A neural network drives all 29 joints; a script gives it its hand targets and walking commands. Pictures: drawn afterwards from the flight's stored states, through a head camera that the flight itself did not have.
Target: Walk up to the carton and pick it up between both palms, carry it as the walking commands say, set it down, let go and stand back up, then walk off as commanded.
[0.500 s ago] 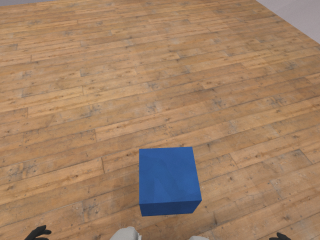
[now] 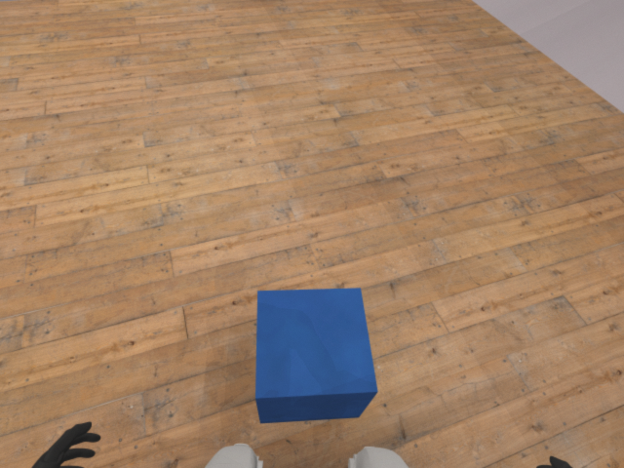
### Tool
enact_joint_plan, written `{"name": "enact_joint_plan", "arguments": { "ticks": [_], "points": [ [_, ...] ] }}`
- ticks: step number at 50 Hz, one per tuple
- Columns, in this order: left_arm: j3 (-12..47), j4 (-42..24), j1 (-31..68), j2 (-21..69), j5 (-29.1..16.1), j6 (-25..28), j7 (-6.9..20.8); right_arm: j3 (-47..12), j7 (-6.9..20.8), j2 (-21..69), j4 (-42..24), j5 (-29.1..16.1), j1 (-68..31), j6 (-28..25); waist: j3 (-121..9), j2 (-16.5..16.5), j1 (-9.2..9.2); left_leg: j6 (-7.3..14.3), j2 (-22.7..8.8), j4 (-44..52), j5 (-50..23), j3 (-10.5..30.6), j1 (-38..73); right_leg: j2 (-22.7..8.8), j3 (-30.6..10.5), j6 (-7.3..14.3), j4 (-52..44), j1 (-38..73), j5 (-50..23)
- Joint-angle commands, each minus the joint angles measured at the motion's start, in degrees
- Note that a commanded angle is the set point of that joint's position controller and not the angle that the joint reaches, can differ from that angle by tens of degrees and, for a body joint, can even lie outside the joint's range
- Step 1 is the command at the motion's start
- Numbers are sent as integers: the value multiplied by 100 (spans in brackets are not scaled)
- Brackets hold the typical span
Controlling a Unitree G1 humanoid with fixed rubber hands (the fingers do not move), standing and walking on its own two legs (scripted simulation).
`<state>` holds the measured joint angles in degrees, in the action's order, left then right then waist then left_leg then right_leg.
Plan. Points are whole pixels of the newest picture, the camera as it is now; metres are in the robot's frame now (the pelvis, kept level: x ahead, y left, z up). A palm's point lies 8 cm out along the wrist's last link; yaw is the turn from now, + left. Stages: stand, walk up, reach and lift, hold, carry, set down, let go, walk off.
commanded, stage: walk up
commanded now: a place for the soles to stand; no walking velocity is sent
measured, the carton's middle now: (310, 356) +0.46 -0.02 -0.60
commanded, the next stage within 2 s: none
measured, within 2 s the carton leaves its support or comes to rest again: neither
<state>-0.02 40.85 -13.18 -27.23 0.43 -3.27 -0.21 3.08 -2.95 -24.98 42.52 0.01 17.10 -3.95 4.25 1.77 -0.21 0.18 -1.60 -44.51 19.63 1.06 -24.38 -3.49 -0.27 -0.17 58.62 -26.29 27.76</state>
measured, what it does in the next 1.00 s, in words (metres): steps to the right: right foot, then left foot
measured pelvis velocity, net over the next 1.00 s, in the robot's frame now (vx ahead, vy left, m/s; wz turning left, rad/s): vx -0.04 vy -0.10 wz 0.07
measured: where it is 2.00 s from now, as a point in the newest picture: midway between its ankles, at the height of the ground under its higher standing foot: outside the picture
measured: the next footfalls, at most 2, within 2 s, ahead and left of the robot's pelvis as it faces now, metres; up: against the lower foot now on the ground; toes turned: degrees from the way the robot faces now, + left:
right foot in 0.18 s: +0.02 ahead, -0.21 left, +0.00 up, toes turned +0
left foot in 0.40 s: +0.02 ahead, +0.06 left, +0.00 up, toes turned +3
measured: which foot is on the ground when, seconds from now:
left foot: down 0.00-0.18, up 0.20-0.38, down 0.40-1.00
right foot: up 0.00-0.16, down 0.18-1.00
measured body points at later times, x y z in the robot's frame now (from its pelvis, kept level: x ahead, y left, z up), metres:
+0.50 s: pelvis -0.06 -0.10 -0.01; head -0.03 -0.09 +0.44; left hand +0.05 +0.23 -0.10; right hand +0.04 -0.44 -0.10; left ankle -0.01 +0.05 -0.71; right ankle -0.02 -0.20 -0.71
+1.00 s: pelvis -0.04 -0.10 -0.01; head -0.01 -0.10 +0.44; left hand +0.05 +0.24 -0.10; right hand +0.07 -0.43 -0.11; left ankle -0.02 +0.05 -0.71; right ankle -0.02 -0.20 -0.71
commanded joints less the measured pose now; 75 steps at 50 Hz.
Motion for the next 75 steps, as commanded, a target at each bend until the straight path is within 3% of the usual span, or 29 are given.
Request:
{"name": "enact_joint_plan", "arguments": {
  "ticks": [1, 6, 7, 8, 9, 10, 12, 19, 20, 21, 22, 23, 25, 27, 28, 33, 35, 37, 38, 40, 41, 43, 51, 58, 63, 66, 68, 71, 75],
  "points": [
    [-674, -335, 97, -992, 205, -68, 174, 483, -397, -1824, 72, 76, 525, -125, -310, -622, 14, 1328, -1601, 1192, -3452, 2287, 969, -163, -567, 170, 867, -1069, 36],
    [-709, 1, -295, -815, 19, 86, 204, 423, -153, -1852, -73, 194, -215, -27, -458, -1900, -161, 995, -887, 1088, -1321, 1158, -755, 149, 263, 227, -1168, 1149, -180],
    [-733, 98, -478, -927, 56, 155, 168, 354, -110, -1614, -115, 151, -404, 22, -384, -1570, -380, 808, -763, 666, -905, 995, -1005, 188, 329, 302, -1988, 1476, -525],
    [-780, 194, -790, -1139, 198, 243, 136, 247, -125, -1121, -156, 119, -39, 65, -607, -219, -486, 607, -256, -704, -138, 641, -1081, -228, -646, 374, -3158, 1725, 115],
    [-816, 57, -628, -1673, 250, 341, 87, 113, -158, -718, -191, 14, -44, 79, -263, 1248, -410, 266, 600, -1685, 1426, 325, -1825, -1514, -2855, 759, -4007, 1225, 313],
    [-814, -157, -60, -1933, 296, 326, 102, 196, -234, -1001, -189, -1, -91, 103, -67, 860, -231, 195, 300, -1965, 1639, 524, -1594, -1910, -3073, 1135, -4138, 662, 271],
    [-694, -180, 498, -1663, 231, 265, 106, 361, -134, -1436, 38, -12, -213, 48, -50, 724, -140, 245, 257, -1817, 1122, 219, -802, -1490, -1923, 1310, -3854, -128, 788],
    [-576, -250, 650, -1293, 117, 308, 122, 418, 76, -1238, 521, 104, 679, -21, -272, 696, 318, 182, 293, 401, 119, -282, 970, -1023, -920, 1020, -2377, -403, 233],
    [-540, -237, 506, -995, 103, 297, 104, 439, 73, -1279, 503, 146, 827, -77, -501, -82, 387, 265, 176, 902, 397, 299, 1275, -859, -660, 843, -1634, -522, 543],
    [-434, -165, 471, -701, 45, 286, 88, 488, 70, -1633, 448, 265, 687, -86, -455, -1128, 246, 610, -553, 1762, 1267, 2212, 1093, -451, -218, 530, -673, -829, 971],
    [-431, -192, 513, -757, 7, 311, 84, 457, 68, -1808, 185, 217, 139, -125, -177, -1259, 125, 1045, -1274, 2352, 2162, 3580, 507, -110, -21, 210, -544, -853, 731],
    [-537, -99, 602, -1043, 16, 365, 86, 391, 70, -1910, 100, 180, -234, -117, -41, -500, 8, 1221, -1112, 2025, 2036, 3333, -199, -149, -177, 212, -1026, 7, 465],
    [-608, 182, 178, -1034, 109, 516, 119, 237, 128, -1450, 122, 132, -391, -23, -404, 84, -215, 717, -369, 1095, 1340, 1760, -932, -241, -490, 368, -2457, 1295, 750],
    [-715, 215, -382, -1521, 145, 617, 40, 223, 109, -1118, 92, 66, -452, 31, -381, 811, -403, 221, 478, -725, 674, 356, -1535, -1573, -2393, 920, -3880, 1733, 1388],
    [-741, 198, -174, -1625, 137, 645, 37, 218, 84, -1195, 163, 69, -378, 16, -293, 617, -336, 172, 343, -1088, 1101, 359, -1548, -1991, -2772, 1133, -4024, 1459, 1026],
    [-603, 6, 515, -1294, 75, 586, 95, 266, 192, -1140, 412, 95, 317, -47, -367, 469, 100, 240, 171, 319, 211, -183, 174, -1184, -850, 879, -2964, 514, -125],
    [-472, -4, 421, -982, 28, 527, 99, 307, 147, -1137, 493, 149, 545, -107, -735, 198, 183, 343, 72, 864, -613, 537, 1106, -871, -401, 607, -1917, 157, -693],
    [-460, -85, 519, -754, -31, 515, 56, 331, 120, -1593, 236, 153, 155, -168, -872, -728, -22, 881, -797, 1170, -1357, 2540, 959, -93, 17, 190, -1000, -27, -331],
    [-506, 62, 448, -871, -3, 521, 42, 278, 131, -1644, 262, 121, -87, -156, -1013, -629, -130, 1097, -797, 949, -1428, 2461, 755, -71, -117, 259, -1497, 513, -175],
    [-535, 186, 113, -1107, 20, 624, 25, 117, 145, -1287, 188, 48, -377, -81, -1008, 76, -275, 582, -241, 140, -1908, 1132, -226, -520, -456, 383, -2442, 1554, -792],
    [-612, 215, -75, -1286, 57, 665, -14, 123, 118, -1158, 157, -10, -415, -33, -909, 470, -328, 294, 161, -579, -1411, 442, -771, -1123, -1248, 730, -2887, 1837, -911],
    [-614, 209, -44, -1313, 42, 639, 17, 151, 79, -1184, 231, 43, -294, 18, -892, 354, -229, 219, 136, -451, -201, -2, -611, -1581, -1410, 1155, -2986, 1650, -1218],
    [-499, 48, 534, -1034, -38, 495, 51, 195, 110, -1353, 302, 62, -89, -72, -895, -98, -104, 638, -211, 405, -1591, 1206, 234, -478, -70, 435, -1915, 944, -582],
    [-563, 116, 545, -1239, 38, 453, 80, 186, 133, -1313, 372, 78, 8, -33, -717, 63, -11, 401, 208, 295, -447, 452, 175, -904, -585, 671, -2599, 598, 928],
    [-487, 119, 444, -964, -8, 462, 83, 183, 141, -1437, 229, 157, -383, -65, -715, -646, -147, 733, -319, 959, -212, 1688, -226, -327, -184, 367, -2045, 818, 503],
    [-568, 184, 238, -1186, 101, 558, 40, 68, 142, -1108, 252, 87, -513, -48, -587, 391, -276, 345, 152, -67, -663, 639, -999, -1070, -1046, 774, -3084, 1595, 450],
    [-591, 205, 317, -1335, 68, 569, 42, 126, 121, -1252, 342, 47, -200, -56, -821, 275, -114, 244, 127, 31, -883, 207, -365, -1357, -1048, 985, -2786, 1448, -540],
    [-544, 76, 588, -1235, 26, 535, 42, 127, 149, -1233, 372, 57, 38, -95, -1119, 90, -29, 369, 28, 249, -1729, 610, 361, -900, -285, 689, -2058, 1130, -1379],
    [-517, 164, 424, -986, -19, 495, 43, 108, 136, -1395, 234, 83, -350, -72, -1102, -488, -175, 750, -325, 644, -1309, 1474, 36, -385, -120, 371, -1844, 1175, -492]
  ]
}}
